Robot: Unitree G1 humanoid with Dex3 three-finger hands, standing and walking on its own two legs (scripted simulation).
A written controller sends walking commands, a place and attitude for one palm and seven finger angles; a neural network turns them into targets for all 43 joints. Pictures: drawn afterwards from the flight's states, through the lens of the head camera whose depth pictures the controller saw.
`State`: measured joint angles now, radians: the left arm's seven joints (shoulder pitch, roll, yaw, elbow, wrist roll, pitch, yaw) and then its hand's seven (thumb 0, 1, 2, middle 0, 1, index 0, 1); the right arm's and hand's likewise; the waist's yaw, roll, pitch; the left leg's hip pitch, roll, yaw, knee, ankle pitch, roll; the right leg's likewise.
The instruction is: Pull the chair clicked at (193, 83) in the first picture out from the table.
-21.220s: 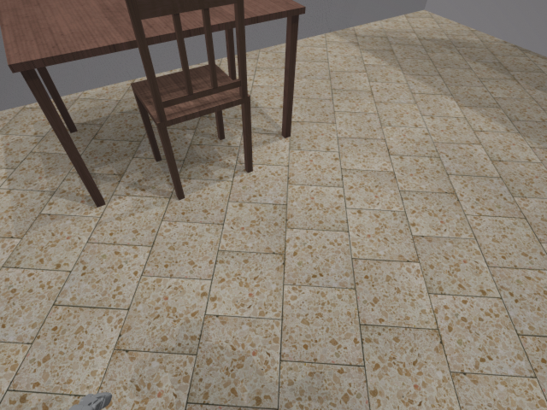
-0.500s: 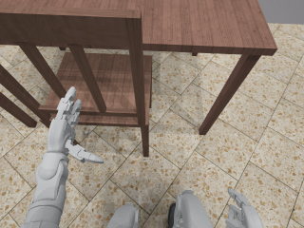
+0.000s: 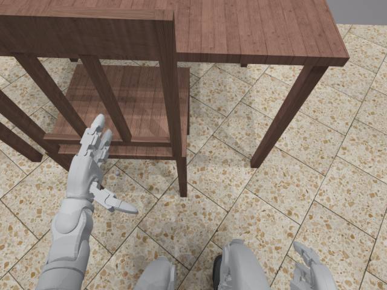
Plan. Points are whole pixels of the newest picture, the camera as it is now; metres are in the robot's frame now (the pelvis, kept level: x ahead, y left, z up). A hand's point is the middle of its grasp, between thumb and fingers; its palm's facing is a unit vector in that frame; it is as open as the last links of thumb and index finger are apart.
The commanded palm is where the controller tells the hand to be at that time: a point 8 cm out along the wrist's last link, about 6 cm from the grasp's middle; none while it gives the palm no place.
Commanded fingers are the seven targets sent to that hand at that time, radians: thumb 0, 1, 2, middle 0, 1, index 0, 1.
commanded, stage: aim the fingers beside a spindle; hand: left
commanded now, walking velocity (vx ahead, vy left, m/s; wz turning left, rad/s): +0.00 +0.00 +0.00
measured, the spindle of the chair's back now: (62, 103) +0.49 +0.30 +0.03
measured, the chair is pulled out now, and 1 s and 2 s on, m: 0.00 0.00 0.00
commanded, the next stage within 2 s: push the fingers through the gap in 0.96 s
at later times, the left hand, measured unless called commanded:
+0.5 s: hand (110, 163) +0.35 +0.17 +0.03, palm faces -0.02 -1.00 -0.04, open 16.9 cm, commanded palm +0.33 +0.22 +0.02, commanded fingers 0.00 -0.50 0.30 -0.06 -0.08 -0.06 -0.08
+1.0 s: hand (117, 171) +0.34 +0.16 +0.01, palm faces -0.07 -1.00 -0.01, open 16.9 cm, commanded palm +0.33 +0.22 +0.02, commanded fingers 0.00 -0.50 0.30 -0.06 -0.08 -0.06 -0.08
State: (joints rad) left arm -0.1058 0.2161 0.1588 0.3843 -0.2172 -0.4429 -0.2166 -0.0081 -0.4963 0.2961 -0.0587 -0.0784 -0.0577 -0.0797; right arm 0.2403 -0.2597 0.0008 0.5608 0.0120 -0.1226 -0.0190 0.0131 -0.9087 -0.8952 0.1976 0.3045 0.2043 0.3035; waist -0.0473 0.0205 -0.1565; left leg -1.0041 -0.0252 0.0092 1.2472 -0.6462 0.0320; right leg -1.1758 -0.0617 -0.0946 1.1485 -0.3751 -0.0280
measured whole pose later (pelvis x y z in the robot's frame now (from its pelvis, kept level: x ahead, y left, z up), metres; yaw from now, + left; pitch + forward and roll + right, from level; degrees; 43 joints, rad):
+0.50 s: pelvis +0.00 +0.00 +0.00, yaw +0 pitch +23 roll -1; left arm -0.19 0.25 0.19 0.44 -0.21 -0.46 -0.21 -0.01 -0.50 0.30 -0.06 -0.08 -0.06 -0.08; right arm 0.21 -0.26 0.01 0.57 0.01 -0.13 -0.02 0.01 -0.91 -0.90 0.20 0.30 0.20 0.30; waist -0.04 0.01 -0.16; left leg -1.02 -0.03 0.00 1.27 -0.65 0.03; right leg -1.19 -0.06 -0.10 1.16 -0.38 -0.03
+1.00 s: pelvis +0.00 +0.00 +0.00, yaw +0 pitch +24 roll -1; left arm -0.13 0.22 0.15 0.41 -0.21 -0.43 -0.21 -0.01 -0.50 0.30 -0.06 -0.08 -0.06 -0.08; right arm 0.22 -0.26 0.00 0.56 0.01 -0.12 -0.02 0.01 -0.91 -0.90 0.20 0.30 0.20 0.30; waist -0.05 0.02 -0.16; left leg -1.01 -0.03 0.01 1.26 -0.65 0.04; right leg -1.18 -0.06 -0.10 1.16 -0.38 -0.02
